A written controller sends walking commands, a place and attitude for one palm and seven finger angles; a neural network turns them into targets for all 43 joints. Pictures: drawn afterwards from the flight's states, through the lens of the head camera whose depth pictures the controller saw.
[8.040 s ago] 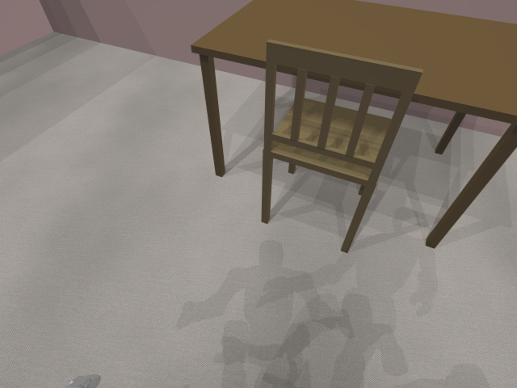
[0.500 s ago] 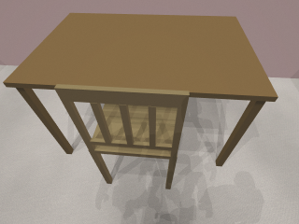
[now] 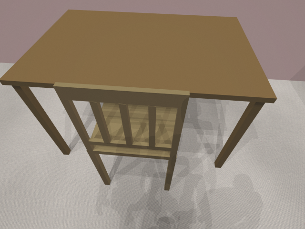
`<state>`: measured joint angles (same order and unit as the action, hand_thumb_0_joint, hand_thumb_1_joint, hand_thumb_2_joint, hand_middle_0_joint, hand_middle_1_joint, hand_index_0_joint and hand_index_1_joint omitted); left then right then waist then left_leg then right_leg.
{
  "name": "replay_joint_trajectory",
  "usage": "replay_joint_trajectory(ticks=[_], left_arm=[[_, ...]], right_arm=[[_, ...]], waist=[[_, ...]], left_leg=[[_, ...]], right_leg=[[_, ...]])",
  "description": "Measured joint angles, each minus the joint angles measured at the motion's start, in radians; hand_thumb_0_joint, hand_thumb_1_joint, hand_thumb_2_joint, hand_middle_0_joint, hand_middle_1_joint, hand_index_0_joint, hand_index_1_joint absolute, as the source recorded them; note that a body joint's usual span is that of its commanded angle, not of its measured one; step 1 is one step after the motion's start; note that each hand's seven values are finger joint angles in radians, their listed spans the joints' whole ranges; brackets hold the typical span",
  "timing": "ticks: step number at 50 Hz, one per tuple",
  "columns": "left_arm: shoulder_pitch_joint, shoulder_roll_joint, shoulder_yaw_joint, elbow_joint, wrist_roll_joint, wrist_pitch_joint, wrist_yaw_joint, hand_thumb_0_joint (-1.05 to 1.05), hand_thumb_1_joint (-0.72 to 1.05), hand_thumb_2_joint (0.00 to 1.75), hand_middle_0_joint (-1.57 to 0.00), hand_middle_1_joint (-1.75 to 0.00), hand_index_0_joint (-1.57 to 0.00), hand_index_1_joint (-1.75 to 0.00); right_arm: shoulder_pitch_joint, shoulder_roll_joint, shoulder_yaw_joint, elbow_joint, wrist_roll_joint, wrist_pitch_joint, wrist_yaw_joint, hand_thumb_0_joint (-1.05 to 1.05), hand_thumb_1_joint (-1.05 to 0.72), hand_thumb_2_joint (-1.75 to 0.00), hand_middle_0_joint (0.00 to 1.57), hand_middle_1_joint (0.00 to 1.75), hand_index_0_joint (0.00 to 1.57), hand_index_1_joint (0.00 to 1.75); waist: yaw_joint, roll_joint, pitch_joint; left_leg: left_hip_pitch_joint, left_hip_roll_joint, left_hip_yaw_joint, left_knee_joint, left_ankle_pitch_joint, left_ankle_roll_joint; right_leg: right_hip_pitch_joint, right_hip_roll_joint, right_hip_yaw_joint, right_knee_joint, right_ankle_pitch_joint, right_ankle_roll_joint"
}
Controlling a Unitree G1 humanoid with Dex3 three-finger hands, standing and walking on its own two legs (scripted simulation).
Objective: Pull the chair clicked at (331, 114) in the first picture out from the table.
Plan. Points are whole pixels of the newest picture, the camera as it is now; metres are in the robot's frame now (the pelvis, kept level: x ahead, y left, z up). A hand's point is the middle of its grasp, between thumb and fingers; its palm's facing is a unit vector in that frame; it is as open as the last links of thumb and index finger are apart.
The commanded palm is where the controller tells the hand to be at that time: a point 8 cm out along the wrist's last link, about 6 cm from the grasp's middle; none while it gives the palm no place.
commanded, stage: raise the hand toward the chair's back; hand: left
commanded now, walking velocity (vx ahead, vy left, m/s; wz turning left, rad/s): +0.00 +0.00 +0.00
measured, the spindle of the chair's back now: (126, 125) +0.49 +0.13 -0.10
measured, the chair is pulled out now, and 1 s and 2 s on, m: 0.00 0.00 0.00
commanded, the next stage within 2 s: none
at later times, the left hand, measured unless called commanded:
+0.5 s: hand out of the picture +0.12 +0.18 -0.08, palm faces +0.07 -1.00 +0.00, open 9.7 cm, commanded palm +0.12 +0.23 -0.06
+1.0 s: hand (86, 211) +0.18 +0.19 -0.06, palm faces -0.02 -1.00 -0.04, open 14.1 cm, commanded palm +0.15 +0.24 -0.05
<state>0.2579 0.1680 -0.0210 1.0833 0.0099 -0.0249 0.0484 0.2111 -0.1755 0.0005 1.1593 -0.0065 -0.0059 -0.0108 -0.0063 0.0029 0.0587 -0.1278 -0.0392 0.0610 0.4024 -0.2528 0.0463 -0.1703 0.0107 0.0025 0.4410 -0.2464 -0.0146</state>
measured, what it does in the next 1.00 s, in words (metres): lowers itself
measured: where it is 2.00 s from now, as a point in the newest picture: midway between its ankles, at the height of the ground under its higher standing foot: outside the picture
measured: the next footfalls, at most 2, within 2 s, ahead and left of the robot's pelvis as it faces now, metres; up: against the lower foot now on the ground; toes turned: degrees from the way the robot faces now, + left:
none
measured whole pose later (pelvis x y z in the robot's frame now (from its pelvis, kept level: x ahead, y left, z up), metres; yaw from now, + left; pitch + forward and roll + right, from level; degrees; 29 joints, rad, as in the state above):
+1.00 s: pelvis -0.03 -0.02 -0.10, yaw +3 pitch +17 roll -2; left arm 0.39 0.25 0.20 0.05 -0.31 -0.44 -0.36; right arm 0.25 -0.25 -0.02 0.58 0.04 -0.22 -0.06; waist -0.02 0.03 -0.14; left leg -0.93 -0.01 -0.01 1.18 -0.54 0.03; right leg -0.92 0.02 -0.09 1.13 -0.51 -0.05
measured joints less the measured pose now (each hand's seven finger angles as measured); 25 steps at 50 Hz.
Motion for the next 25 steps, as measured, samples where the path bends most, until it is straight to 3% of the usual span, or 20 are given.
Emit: replay_joint_trajectory(ticks=[2,4,5,7,9,11,15,17,20,25], left_arm=[[0.005,-0.003,0.000,0.006,0.003,-0.005,0.005,0.00,0.91,0.89,-0.20,-0.29,-0.20,-0.30],[0.112,-0.003,0.048,-0.342,-0.075,0.088,0.002,0.01,0.90,0.89,-0.20,-0.29,-0.20,-0.30],[0.159,0.003,0.051,-0.513,-0.100,0.067,0.016,0.01,0.90,0.89,-0.20,-0.29,-0.20,-0.30],[0.184,0.007,0.055,-0.733,-0.147,0.001,0.030,0.01,0.88,0.88,-0.20,-0.29,-0.20,-0.30],[0.131,-0.003,0.076,-0.821,-0.175,-0.094,-0.001,0.01,0.86,0.88,-0.19,-0.29,-0.19,-0.30],[0.075,-0.008,0.110,-0.841,-0.205,-0.226,-0.070,0.01,0.83,0.86,-0.19,-0.28,-0.19,-0.29],[0.041,0.002,0.147,-0.835,-0.249,-0.499,-0.288,0.00,0.76,0.83,-0.18,-0.27,-0.18,-0.28],[0.059,0.018,0.152,-0.831,-0.255,-0.566,-0.387,0.00,0.72,0.82,-0.17,-0.26,-0.18,-0.27],[0.116,0.031,0.160,-0.853,-0.286,-0.540,-0.449,0.00,0.65,0.79,-0.17,-0.26,-0.18,-0.26],[0.215,0.046,0.183,-0.994,-0.297,-0.482,-0.391,0.01,0.53,0.74,-0.16,-0.24,-0.17,-0.25]], right_arm=[[0.009,0.000,0.003,-0.002,0.001,0.001,-0.001,0.01,-0.91,-0.90,0.20,0.30,0.20,0.29],[0.070,0.002,0.014,-0.103,0.026,-0.048,-0.023,0.01,-0.91,-0.90,0.20,0.30,0.20,0.29],[0.101,0.002,0.018,-0.150,0.030,-0.099,-0.038,0.01,-0.91,-0.90,0.20,0.30,0.20,0.29],[0.134,-0.008,0.018,-0.230,0.037,-0.186,-0.050,0.01,-0.91,-0.89,0.20,0.30,0.20,0.29],[0.128,-0.033,0.011,-0.305,0.030,-0.233,-0.043,0.01,-0.90,-0.89,0.20,0.30,0.20,0.29],[0.095,-0.053,0.003,-0.372,0.019,-0.252,-0.027,0.01,-0.90,-0.89,0.20,0.30,0.20,0.29],[0.010,-0.074,-0.027,-0.516,0.012,-0.260,0.017,0.01,-0.90,-0.89,0.20,0.30,0.20,0.29],[-0.024,-0.089,-0.042,-0.587,0.019,-0.256,0.028,0.01,-0.90,-0.90,0.20,0.30,0.20,0.29],[-0.057,-0.112,-0.059,-0.673,0.031,-0.239,0.020,0.01,-0.90,-0.90,0.20,0.30,0.20,0.29],[-0.069,-0.116,-0.055,-0.717,0.030,-0.228,-0.014,0.01,-0.90,-0.90,0.20,0.30,0.20,0.29]], waist=[[-0.001,0.004,0.000],[0.006,-0.007,-0.001],[0.013,-0.017,-0.010],[-0.003,-0.019,-0.035],[-0.026,0.000,-0.066],[-0.035,0.004,-0.115],[-0.034,-0.023,-0.184],[-0.027,-0.037,-0.201],[-0.006,-0.050,-0.212],[0.037,-0.037,-0.203]], left_leg=[[-0.015,0.005,-0.002,0.016,-0.002,-0.001],[-0.033,-0.001,-0.003,0.036,-0.009,-0.001],[-0.039,-0.009,-0.002,0.041,-0.009,-0.001],[-0.076,-0.026,-0.017,0.077,-0.016,0.001],[-0.157,-0.030,-0.039,0.159,-0.040,0.003],[-0.268,-0.024,-0.036,0.258,-0.074,-0.002],[-0.491,0.002,-0.015,0.484,-0.162,-0.005],[-0.586,0.011,-0.012,0.589,-0.203,-0.007],[-0.696,0.019,-0.020,0.715,-0.254,-0.015],[-0.796,0.030,-0.069,0.834,-0.302,-0.030]], right_leg=[[-0.005,0.004,-0.003,-0.002,0.005,0.001],[-0.028,-0.003,-0.005,0.029,-0.004,0.001],[-0.046,-0.011,-0.004,0.058,-0.018,0.000],[-0.083,-0.030,-0.020,0.115,-0.048,0.002],[-0.143,-0.037,-0.045,0.170,-0.070,0.002],[-0.248,-0.034,-0.046,0.254,-0.094,-0.002],[-0.474,-0.014,-0.033,0.467,-0.164,-0.015],[-0.570,-0.008,-0.033,0.569,-0.202,-0.024],[-0.674,-0.004,-0.045,0.686,-0.250,-0.035],[-0.746,0.004,-0.098,0.769,-0.293,-0.049]])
